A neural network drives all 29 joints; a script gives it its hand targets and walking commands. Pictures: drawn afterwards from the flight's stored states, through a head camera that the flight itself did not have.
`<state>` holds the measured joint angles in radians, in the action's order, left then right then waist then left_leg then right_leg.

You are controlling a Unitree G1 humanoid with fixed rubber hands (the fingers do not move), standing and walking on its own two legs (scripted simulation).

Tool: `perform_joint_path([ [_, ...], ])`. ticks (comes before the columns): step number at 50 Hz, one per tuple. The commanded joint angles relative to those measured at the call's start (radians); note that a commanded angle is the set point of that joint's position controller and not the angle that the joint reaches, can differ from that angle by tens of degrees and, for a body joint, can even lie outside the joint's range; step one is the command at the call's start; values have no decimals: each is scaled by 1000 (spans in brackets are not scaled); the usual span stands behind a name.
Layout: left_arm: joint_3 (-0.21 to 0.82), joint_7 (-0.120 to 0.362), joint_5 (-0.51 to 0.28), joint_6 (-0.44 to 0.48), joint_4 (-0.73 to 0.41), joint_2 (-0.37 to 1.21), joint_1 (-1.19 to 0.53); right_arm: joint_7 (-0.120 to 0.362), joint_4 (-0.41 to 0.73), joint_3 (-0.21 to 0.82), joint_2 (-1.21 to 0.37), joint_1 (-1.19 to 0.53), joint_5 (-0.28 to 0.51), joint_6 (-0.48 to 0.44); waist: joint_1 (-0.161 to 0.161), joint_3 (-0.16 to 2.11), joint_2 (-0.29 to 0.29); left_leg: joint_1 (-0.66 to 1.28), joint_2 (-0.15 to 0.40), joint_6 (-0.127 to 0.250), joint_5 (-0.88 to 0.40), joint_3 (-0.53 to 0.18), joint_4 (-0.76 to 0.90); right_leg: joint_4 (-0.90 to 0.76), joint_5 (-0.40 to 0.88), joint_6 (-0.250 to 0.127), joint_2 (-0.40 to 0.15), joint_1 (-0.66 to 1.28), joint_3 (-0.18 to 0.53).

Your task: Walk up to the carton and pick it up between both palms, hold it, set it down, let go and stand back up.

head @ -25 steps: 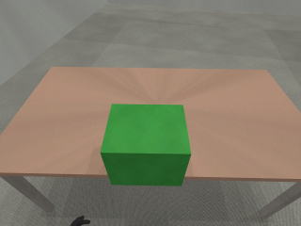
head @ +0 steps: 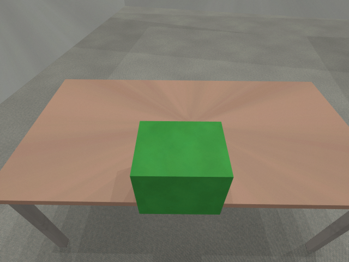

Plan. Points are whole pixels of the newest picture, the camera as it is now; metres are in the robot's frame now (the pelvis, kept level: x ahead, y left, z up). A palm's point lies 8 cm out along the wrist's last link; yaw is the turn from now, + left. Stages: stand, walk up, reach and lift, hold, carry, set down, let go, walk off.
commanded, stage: stand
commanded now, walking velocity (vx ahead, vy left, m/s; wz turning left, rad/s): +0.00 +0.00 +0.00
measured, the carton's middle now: (180, 168) +0.42 -0.01 -0.08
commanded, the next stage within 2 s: none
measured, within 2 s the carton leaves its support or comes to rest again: neither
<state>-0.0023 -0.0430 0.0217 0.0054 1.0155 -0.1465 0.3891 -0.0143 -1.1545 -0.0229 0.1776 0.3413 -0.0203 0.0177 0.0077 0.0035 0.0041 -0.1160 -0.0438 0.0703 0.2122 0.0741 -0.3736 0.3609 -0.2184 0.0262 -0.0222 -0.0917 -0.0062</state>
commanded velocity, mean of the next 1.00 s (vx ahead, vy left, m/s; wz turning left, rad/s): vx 0.00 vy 0.00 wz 0.00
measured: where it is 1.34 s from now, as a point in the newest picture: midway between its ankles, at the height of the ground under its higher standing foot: outside the picture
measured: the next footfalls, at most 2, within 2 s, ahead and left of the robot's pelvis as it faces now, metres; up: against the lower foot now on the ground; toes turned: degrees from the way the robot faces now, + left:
none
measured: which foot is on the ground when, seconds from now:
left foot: down 0.00-1.00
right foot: down 0.00-1.00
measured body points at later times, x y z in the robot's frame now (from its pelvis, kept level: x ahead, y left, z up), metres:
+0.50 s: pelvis +0.01 +0.03 +0.00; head +0.00 +0.03 +0.45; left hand -0.03 +0.23 -0.17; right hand -0.05 -0.18 -0.17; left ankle +0.00 +0.07 -0.75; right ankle -0.01 -0.14 -0.74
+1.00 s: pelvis +0.02 +0.02 +0.00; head +0.02 +0.02 +0.45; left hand -0.02 +0.22 -0.17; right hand -0.05 -0.18 -0.17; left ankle +0.00 +0.07 -0.74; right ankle -0.01 -0.14 -0.74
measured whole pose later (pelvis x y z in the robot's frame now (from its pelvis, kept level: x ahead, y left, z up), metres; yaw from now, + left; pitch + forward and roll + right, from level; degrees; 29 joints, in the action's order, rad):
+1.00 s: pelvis +0.02 +0.02 +0.00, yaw +0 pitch -2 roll +0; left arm 0.02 -0.06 0.01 0.00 1.23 -0.08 0.33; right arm -0.04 -1.20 0.01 0.11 0.37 -0.01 -0.01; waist 0.02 -0.01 0.00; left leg -0.09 -0.10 0.11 0.23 0.09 -0.35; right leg 0.40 -0.27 0.07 -0.07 -0.10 0.01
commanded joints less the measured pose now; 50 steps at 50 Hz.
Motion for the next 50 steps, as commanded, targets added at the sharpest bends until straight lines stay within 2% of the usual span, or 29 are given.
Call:
perform_joint_path([
  [1, -12, -9, -2, 15, 13, -89, 51, -11, 0, -11, 106, 60, 2, -12, 3, -131, 2, -64, 135, -21, 60, -173, 146, -53, 52, -23, -65, -98, 58],
  [13, 4, -15, -8, 6, 130, -37, 52, -19, -36, 9, 61, 89, 6, -20, 10, -129, -5, -42, 141, -19, 33, -195, 164, -20, 51, -7, -72, -120, 48],
  [21, 7, -17, -12, 0, 174, -23, 50, -23, -47, 16, 42, 114, 8, -22, 14, -129, 0, -16, 145, -29, -29, -202, 167, -2, 46, 2, -76, -136, 44],
  [35, 11, -21, -16, -5, 210, -14, 47, -29, -57, 23, 23, 151, 10, -28, 15, -125, -9, 19, 139, -31, -171, -182, 135, 5, 52, 4, -83, -138, 41],
  [50, 12, -21, -15, -3, 221, -5, 40, -31, -53, 25, 9, 152, 10, -34, 14, -127, -16, 24, 131, -14, -203, -159, 108, -7, 74, -5, -85, -123, 44],
])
